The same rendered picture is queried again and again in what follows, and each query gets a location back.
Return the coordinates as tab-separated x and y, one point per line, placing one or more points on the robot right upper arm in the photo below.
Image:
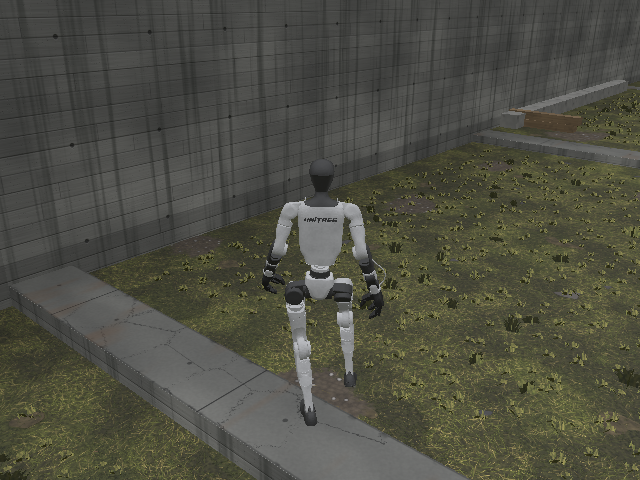
353	213

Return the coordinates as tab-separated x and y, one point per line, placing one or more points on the right robot hand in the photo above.
378	303

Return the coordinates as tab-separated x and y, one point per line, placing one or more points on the robot torso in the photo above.
320	240

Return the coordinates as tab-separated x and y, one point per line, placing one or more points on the left robot hand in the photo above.
275	279

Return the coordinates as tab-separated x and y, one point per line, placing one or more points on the right robot thigh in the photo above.
343	295

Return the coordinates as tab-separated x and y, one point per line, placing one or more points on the left robot forearm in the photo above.
271	262

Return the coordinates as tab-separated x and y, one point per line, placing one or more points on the right robot forearm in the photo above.
369	273

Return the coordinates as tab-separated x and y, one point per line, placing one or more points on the robot left upper arm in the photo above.
289	211

